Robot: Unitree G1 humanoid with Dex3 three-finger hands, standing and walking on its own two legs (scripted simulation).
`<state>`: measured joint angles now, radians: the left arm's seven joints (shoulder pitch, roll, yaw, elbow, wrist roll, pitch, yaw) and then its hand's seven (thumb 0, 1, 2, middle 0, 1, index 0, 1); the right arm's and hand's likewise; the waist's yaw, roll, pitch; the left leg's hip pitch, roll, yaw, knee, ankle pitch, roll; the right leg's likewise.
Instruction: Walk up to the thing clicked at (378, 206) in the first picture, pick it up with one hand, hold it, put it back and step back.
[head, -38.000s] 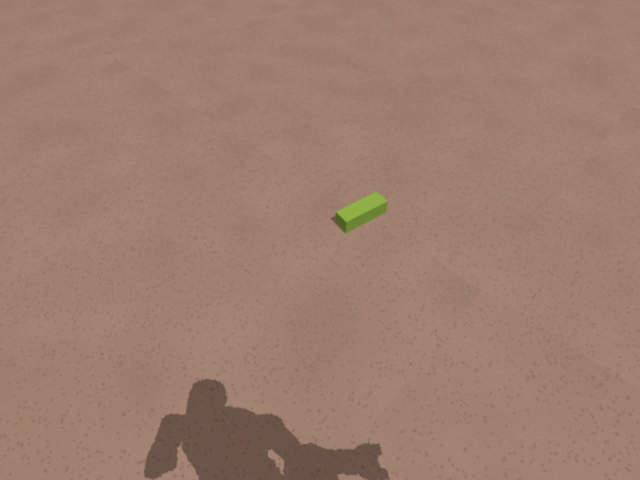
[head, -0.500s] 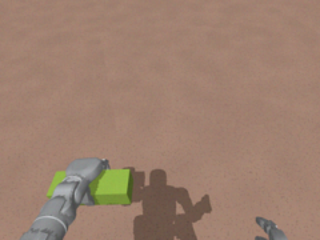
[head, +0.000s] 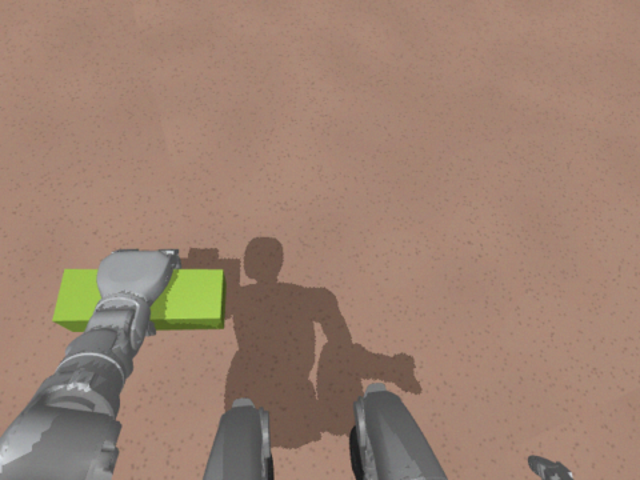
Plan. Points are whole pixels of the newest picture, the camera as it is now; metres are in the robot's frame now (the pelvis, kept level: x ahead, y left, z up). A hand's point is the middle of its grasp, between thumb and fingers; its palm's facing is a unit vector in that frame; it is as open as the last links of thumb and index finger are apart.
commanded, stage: crouch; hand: left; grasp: from above
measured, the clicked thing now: (148, 300) +0.39 +0.23 -0.15
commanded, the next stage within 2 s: lower in 1.36 s
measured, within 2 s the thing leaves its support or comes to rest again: neither
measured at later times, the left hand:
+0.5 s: hand (180, 317) +0.42 +0.24 -0.35, palm faces -0.48 -0.01 -0.88, open 10.4 cm
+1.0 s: hand (186, 313) +0.45 +0.25 -0.44, palm faces -0.49 -0.03 -0.87, open 10.4 cm
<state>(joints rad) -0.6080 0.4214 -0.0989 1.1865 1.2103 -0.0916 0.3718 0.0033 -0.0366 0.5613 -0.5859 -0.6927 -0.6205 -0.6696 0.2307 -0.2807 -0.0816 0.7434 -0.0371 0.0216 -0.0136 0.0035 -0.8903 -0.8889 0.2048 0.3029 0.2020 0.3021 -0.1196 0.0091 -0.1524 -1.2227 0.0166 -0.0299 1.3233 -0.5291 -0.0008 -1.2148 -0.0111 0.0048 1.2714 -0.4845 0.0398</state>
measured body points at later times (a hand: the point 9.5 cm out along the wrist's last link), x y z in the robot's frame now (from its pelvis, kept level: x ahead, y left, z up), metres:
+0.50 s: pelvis -0.03 +0.00 -0.18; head +0.20 +0.04 +0.21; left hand +0.44 +0.23 -0.30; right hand +0.02 -0.27 -0.30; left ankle +0.04 +0.12 -0.61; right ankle +0.06 -0.14 -0.61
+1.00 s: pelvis -0.03 +0.00 -0.25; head +0.23 +0.05 +0.11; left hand +0.47 +0.25 -0.39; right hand -0.02 -0.28 -0.35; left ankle +0.04 +0.12 -0.61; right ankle +0.06 -0.14 -0.61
